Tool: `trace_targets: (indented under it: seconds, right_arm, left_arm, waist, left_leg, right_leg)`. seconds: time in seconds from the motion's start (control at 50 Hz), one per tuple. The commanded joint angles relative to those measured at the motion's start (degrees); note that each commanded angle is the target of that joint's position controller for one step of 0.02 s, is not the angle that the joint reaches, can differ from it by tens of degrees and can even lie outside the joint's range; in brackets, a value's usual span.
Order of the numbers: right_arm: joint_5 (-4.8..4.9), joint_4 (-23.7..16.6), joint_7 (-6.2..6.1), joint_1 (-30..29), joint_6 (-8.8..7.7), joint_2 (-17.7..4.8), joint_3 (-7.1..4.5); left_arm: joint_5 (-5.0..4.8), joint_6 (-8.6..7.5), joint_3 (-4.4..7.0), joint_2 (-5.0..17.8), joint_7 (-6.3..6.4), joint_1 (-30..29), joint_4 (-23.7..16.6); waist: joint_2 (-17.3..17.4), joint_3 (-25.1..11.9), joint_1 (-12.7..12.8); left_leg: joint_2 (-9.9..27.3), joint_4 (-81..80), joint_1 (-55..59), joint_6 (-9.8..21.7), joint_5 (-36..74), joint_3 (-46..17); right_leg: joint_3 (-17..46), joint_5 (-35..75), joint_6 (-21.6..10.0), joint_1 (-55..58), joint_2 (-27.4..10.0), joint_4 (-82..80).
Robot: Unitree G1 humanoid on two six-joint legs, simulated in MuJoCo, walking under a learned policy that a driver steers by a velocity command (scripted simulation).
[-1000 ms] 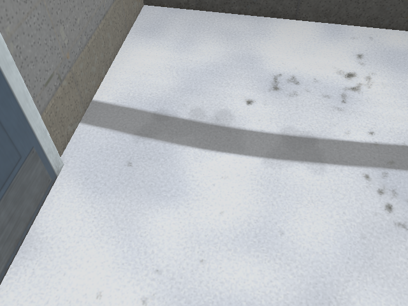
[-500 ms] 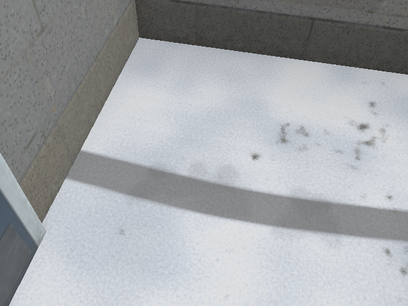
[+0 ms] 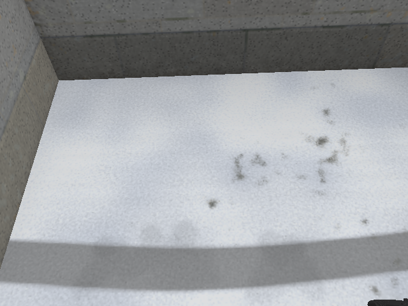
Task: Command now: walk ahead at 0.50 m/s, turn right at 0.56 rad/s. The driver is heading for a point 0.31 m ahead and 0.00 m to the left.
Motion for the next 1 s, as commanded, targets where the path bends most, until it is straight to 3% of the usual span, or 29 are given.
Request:
trace_targets:
  seconds: [0.02,0.06,0.12,0.16,0.18,0.2,0.22,0.24,0.26,0.28,0.3,0.32,0.36,0.42,0.48,0.52,0.54,0.56,0.58,0.6,0.62,0.64,0.72,1.0]
  right_arm:
    - [0.31,-3.83,0.16,-4.45,-0.65,-2.41,-0.34]
    - [1.05,-4.52,0.57,-7.08,-1.07,-3.22,-0.64]
    - [1.47,-4.63,1.02,-6.75,-1.74,-5.70,-1.83]
    - [0.68,-3.15,0.90,-1.58,-2.27,-6.87,-2.79]
    - [-0.43,-2.54,0.64,2.48,-2.72,-8.00,-3.33]
    - [-1.68,-2.41,0.34,9.22,-2.88,-10.97,-3.84]
    - [-1.64,-0.46,0.75,11.52,-1.72,-13.94,-4.77]
    - [0.56,-1.18,1.16,11.14,-1.11,-9.31,-3.98]
    - [0.78,-1.96,1.01,8.69,-0.69,-5.94,-2.98]
    - [0.17,-1.98,1.10,5.63,-0.26,-4.14,-2.08]
    - [0.09,-1.57,1.23,3.47,-0.08,-2.81,-1.43]
    - [-0.29,-0.85,1.27,2.30,-0.03,-2.22,-1.05]
    - [-0.46,0.55,1.69,0.97,0.13,-2.45,-0.91]
    - [0.20,1.97,1.41,-0.18,0.91,-4.85,-1.43]
    - [0.89,3.30,1.28,0.41,1.99,-5.90,-1.43]
    - [1.41,3.94,1.34,-0.75,2.55,-5.26,-0.93]
    - [1.53,4.73,1.43,0.51,2.59,-4.06,-0.43]
    - [0.81,5.26,1.53,2.10,2.38,-2.60,0.22]
    - [-0.35,5.66,1.82,5.14,2.16,-2.36,0.36]
    - [-0.29,6.10,1.64,6.40,2.47,-0.72,0.80]
    - [-0.42,6.32,1.33,3.78,2.88,-2.25,0.59]
    - [-0.28,6.41,1.08,2.74,3.19,-2.74,0.40]
    - [0.11,7.81,0.11,3.44,3.54,-3.24,0.16]
    - [0.74,13.67,-1.04,2.28,4.98,-3.58,-0.39]
  left_arm:
    - [-0.43,-0.28,2.99,10.21,1.07,-0.41,-3.10]
    - [-0.68,0.15,3.14,10.55,1.17,1.66,-2.13]
    - [-0.86,0.56,3.07,9.82,1.39,2.11,-1.55]
    - [-0.33,1.09,2.91,8.75,1.57,0.43,-1.59]
    - [-0.03,1.09,2.21,6.53,1.56,0.30,-1.99]
    - [1.14,1.01,1.02,3.54,1.72,1.01,-3.51]
    - [0.08,0.65,0.18,1.23,1.46,12.54,-2.89]
    - [-0.36,0.88,1.22,7.22,1.65,13.10,-0.90]
    - [-0.51,1.49,2.00,9.70,1.80,5.86,-1.52]
    - [0.04,2.12,1.95,9.16,2.18,1.53,-2.31]
    - [0.65,2.57,1.90,8.34,2.32,-0.90,-3.23]
    - [0.60,3.02,1.62,6.68,2.13,-0.58,-3.27]
    - [0.39,3.92,0.90,3.65,2.30,1.35,-2.30]
    - [1.07,4.37,0.26,2.35,2.35,-0.16,-2.17]
    - [0.87,5.17,0.62,3.49,2.11,-2.50,-2.15]
    - [1.22,5.48,0.69,3.18,1.92,-3.38,-1.92]
    - [1.76,5.50,0.68,3.44,1.95,-4.49,-2.24]
    - [2.20,5.41,0.94,5.38,2.25,-5.52,-3.15]
    - [1.94,5.46,1.42,8.47,2.66,-6.77,-4.02]
    - [1.54,5.33,1.27,7.11,2.37,-8.09,-2.79]
    - [1.49,4.98,0.78,4.54,1.88,-9.65,-3.51]
    - [1.95,4.63,0.48,3.54,1.73,-9.67,-3.13]
    - [1.76,3.02,0.57,4.03,1.66,-7.45,-2.18]
    - [1.45,2.71,0.65,3.40,1.84,-7.33,1.70]
  waist:
    - [-5.94,-2.80,0.82]
    - [-6.55,-3.10,1.98]
    - [-7.92,-3.36,0.88]
    - [-9.13,-4.10,-2.06]
    - [-8.12,-7.78,-4.01]
    - [-0.99,-16.53,-6.08]
    - [18.07,-23.09,-1.43]
    - [11.02,-21.69,-2.88]
    - [5.58,-14.89,-4.83]
    - [1.57,-11.38,-4.32]
    - [1.59,-8.12,-3.43]
    - [3.18,-7.07,-1.75]
    - [6.25,-7.25,-0.41]
    - [6.33,-9.91,-0.52]
    - [5.80,-10.01,-1.50]
    - [4.95,-7.97,-0.51]
    - [3.95,-6.75,-0.58]
    - [1.25,-6.71,-1.45]
    - [-4.57,-6.34,-4.45]
    - [-9.87,-6.69,-5.60]
    - [-7.75,-3.88,-4.06]
    - [-7.13,-3.04,-3.66]
    - [-4.94,-3.81,-2.83]
    - [-2.00,-3.96,-3.09]
  left_leg:
    - [-4.19,-12.01,8.76,-1.21,11.68,3.50]
    - [-5.46,-16.27,10.54,-0.85,13.69,2.70]
    - [-5.42,-20.60,12.09,1.19,9.71,0.15]
    - [-5.65,-23.88,17.27,3.87,9.27,1.92]
    - [-3.36,-25.15,25.19,5.98,14.51,1.40]
    - [6.64,-22.14,39.68,9.68,28.26,-7.80]
    - [19.59,-23.05,55.28,21.82,33.12,-30.82]
    - [19.47,-25.59,52.66,21.39,21.55,-34.67]
    - [16.27,-26.07,46.56,18.96,20.64,-25.33]
    - [13.19,-26.53,40.34,17.22,24.29,-18.64]
    - [11.23,-27.13,34.92,16.98,29.41,-14.32]
    - [9.03,-28.28,30.35,16.09,31.90,-10.37]
    - [6.27,-30.03,26.34,16.55,37.02,-4.70]
    - [6.58,-30.08,25.38,17.46,38.95,-2.14]
    - [7.09,-30.34,25.32,17.25,28.26,-2.46]
    - [5.72,-29.82,22.70,15.40,15.34,-2.31]
    - [4.14,-29.72,21.33,13.02,7.61,-2.27]
    - [2.29,-28.53,18.95,9.83,0.35,-1.70]
    - [-1.96,-26.26,17.06,7.29,-6.88,1.48]
    - [-4.32,-26.43,22.27,5.35,-8.09,5.07]
    - [-4.51,-25.57,23.57,4.26,-5.76,5.28]
    - [-4.35,-25.36,23.58,4.32,-3.79,5.26]
    - [-3.39,-24.37,24.02,4.73,1.48,4.25]
    - [-2.89,-23.80,27.83,4.21,5.09,4.00]
  right_leg:
    - [7.66,12.35,-7.70,-5.67,-10.14,-5.32]
    - [10.57,8.94,-6.92,-3.89,-11.25,-3.91]
    - [16.60,5.15,-5.54,1.46,-13.68,0.66]
    - [16.58,12.98,-3.25,3.52,-12.75,7.22]
    - [14.03,17.10,-0.88,2.68,-9.42,14.85]
    - [9.79,4.98,1.87,-3.80,-5.52,30.04]
    - [5.03,-28.45,5.98,-21.33,2.17,48.06]
    - [7.32,-26.84,7.09,-25.83,-1.84,54.55]
    - [6.24,-22.79,7.80,-27.22,-3.36,56.40]
    - [4.58,-19.99,8.23,-26.00,-5.00,54.31]
    - [4.16,-18.54,8.56,-24.73,-6.57,50.79]
    - [3.39,-17.51,8.59,-20.49,-8.16,46.17]
    - [0.10,-15.52,9.74,-14.02,-7.65,37.31]
    - [-1.90,-10.11,10.13,-6.56,-8.03,25.22]
    - [-3.02,-4.43,9.25,-1.88,-7.81,17.43]
    - [-4.16,1.01,7.59,2.74,-7.20,8.64]
    - [-3.25,4.74,6.40,5.06,-7.71,3.91]
    - [1.11,12.02,4.68,8.50,-11.73,3.17]
    - [4.30,17.38,2.07,9.23,-15.32,4.76]
    - [4.37,5.30,0.11,2.14,-14.99,3.80]
    - [3.64,0.43,0.81,-1.09,-12.90,2.97]
    - [2.92,0.87,1.99,-1.80,-11.99,3.17]
    - [1.28,9.90,3.57,0.45,-10.51,6.59]
    - [-0.01,13.29,3.58,0.78,-9.29,6.77]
